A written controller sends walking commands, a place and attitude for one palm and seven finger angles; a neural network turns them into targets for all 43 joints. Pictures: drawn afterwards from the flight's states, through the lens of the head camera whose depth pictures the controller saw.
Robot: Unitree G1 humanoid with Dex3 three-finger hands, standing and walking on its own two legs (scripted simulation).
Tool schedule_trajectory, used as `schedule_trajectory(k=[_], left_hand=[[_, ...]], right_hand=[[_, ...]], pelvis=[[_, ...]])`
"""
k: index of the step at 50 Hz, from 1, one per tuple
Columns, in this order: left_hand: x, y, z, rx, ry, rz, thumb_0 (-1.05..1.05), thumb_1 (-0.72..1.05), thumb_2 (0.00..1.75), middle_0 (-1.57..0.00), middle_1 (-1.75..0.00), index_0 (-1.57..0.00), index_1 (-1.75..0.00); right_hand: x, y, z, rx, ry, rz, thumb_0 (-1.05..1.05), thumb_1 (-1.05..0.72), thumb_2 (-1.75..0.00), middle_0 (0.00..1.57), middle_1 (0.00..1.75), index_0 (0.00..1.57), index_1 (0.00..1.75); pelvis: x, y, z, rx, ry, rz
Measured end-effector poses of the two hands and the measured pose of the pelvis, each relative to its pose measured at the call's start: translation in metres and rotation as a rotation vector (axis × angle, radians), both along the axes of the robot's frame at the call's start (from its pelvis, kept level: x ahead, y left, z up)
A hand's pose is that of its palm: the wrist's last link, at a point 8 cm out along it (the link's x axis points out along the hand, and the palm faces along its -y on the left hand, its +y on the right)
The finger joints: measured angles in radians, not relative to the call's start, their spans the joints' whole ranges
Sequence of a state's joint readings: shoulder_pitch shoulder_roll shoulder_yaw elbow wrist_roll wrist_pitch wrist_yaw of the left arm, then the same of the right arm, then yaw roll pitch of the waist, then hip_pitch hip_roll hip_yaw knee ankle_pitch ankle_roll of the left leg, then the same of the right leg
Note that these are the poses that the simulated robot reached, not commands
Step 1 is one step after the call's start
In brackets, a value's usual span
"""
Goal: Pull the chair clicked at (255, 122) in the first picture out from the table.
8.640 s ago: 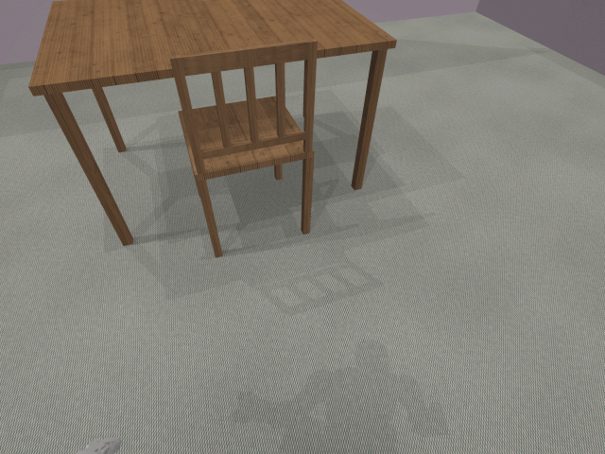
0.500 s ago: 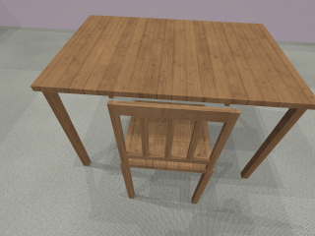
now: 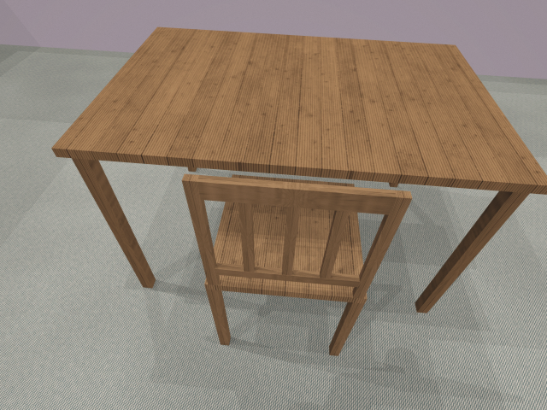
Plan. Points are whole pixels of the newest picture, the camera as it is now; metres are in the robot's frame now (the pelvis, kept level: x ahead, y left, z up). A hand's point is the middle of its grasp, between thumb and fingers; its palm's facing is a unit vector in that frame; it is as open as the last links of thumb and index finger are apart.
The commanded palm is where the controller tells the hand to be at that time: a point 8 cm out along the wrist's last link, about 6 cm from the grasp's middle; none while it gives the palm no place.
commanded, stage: look again from close up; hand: left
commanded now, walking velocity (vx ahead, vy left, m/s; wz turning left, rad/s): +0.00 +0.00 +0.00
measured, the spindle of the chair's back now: (289, 242) +0.48 -0.01 -0.12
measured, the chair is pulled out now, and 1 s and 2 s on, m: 0.00 0.00 0.00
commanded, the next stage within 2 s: none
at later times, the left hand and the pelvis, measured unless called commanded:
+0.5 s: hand out of the picture -0.03 +0.14 -0.18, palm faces +0.04 -0.99 -0.16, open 7.3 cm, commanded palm none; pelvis +0.00 -0.01 +0.00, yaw +0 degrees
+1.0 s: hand out of the picture -0.03 +0.12 -0.18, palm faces +0.05 -0.99 -0.16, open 7.3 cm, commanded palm none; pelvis +0.00 -0.03 +0.00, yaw +0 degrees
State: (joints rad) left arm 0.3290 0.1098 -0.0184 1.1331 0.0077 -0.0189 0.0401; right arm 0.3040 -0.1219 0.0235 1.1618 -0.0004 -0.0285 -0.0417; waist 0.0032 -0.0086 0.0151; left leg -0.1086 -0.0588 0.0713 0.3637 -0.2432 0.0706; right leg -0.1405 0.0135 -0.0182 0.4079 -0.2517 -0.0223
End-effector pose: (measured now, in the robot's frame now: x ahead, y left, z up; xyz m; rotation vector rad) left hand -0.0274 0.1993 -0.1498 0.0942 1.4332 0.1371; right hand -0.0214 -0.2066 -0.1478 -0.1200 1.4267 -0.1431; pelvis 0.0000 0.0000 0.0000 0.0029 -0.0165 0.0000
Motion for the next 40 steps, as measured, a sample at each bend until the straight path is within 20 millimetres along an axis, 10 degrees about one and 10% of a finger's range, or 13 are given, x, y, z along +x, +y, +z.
schedule_trajectory(k=[40], left_hand=[[-0.006, -0.020, 0.002, 0.004, 0.011, 0.011, 0.00, 0.91, 0.89, -0.20, -0.30, -0.20, -0.30]], right_hand=[[-0.001, -0.014, -0.002, 0.015, 0.014, 0.000, 0.01, -0.91, -0.89, 0.20, 0.30, 0.20, 0.30]], pelvis=[[0.002, -0.019, 0.000, 0.006, 0.005, 0.002]])
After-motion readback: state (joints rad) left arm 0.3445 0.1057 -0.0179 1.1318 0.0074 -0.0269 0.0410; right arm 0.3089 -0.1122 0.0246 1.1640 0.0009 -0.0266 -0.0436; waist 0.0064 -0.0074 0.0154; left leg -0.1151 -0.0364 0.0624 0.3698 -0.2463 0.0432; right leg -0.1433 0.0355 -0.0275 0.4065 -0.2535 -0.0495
